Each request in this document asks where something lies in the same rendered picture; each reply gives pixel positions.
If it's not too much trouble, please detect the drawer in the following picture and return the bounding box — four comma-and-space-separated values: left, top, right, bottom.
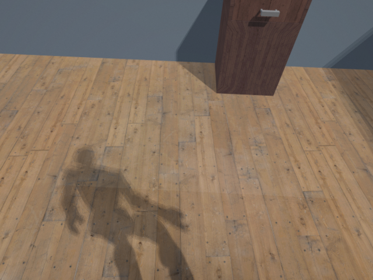
231, 0, 308, 23

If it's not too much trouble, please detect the cabinet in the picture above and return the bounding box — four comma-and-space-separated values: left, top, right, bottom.
215, 0, 312, 96

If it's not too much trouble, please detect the handle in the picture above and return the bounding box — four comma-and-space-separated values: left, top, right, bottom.
261, 9, 280, 17

